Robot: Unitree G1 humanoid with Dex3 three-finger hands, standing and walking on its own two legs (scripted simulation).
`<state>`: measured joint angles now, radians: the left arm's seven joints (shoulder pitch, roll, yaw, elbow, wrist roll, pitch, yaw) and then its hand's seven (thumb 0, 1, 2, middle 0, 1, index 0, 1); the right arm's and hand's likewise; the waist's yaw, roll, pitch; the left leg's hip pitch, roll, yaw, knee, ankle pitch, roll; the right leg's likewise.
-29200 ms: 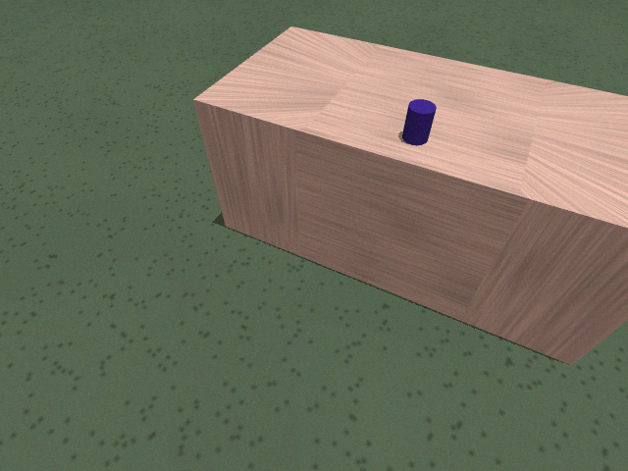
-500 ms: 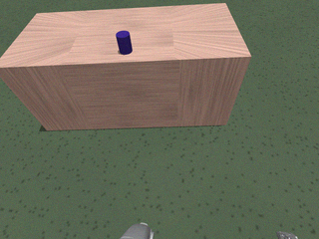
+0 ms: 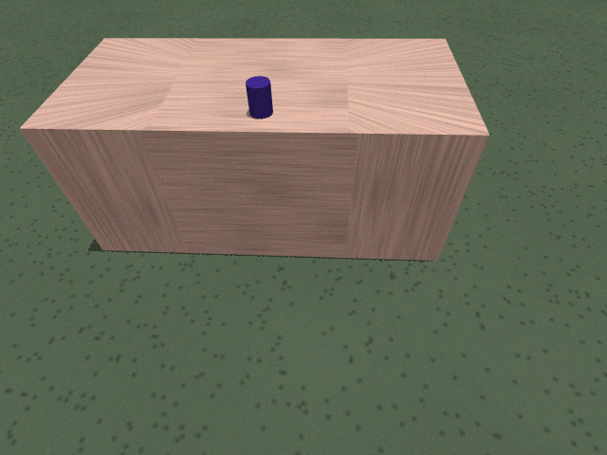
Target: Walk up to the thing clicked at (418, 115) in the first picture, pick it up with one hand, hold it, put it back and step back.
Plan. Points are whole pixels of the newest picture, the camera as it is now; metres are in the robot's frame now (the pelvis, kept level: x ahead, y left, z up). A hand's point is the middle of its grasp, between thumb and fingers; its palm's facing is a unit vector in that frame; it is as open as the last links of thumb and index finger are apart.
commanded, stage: step back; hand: left
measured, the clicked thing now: (259, 97) +1.10 +0.17 -0.12
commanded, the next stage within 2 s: stand in 0.50 s
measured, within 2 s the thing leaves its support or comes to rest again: neither
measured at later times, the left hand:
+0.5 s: hand out of the picture +0.14 +0.28 -0.14, palm faces -0.01 -0.93 -0.37, open 7.4 cm
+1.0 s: hand out of the picture +0.11 +0.26 -0.14, palm faces -0.05 -0.94 -0.34, open 7.4 cm
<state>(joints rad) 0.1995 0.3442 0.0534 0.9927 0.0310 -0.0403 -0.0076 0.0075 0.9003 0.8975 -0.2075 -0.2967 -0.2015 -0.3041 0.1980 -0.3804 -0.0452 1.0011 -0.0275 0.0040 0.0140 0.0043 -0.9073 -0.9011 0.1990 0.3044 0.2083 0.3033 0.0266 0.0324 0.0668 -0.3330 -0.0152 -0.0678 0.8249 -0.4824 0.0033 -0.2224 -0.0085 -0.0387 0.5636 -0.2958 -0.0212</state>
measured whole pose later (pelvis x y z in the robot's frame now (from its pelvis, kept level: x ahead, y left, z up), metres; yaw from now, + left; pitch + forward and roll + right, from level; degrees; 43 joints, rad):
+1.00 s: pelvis +0.02 +0.01 +0.02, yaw -1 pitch -2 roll +0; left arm 0.09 0.35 0.00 1.14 0.01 -0.02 0.00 0.01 0.90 0.90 -0.21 -0.30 -0.20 -0.30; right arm 0.09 -0.35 -0.01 1.16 -0.01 -0.01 0.02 0.00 -0.91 -0.90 0.20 0.30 0.21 0.30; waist -0.01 0.00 0.06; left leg -0.13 0.04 0.03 0.31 -0.14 -0.02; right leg -0.09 -0.01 0.00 0.32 -0.19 0.01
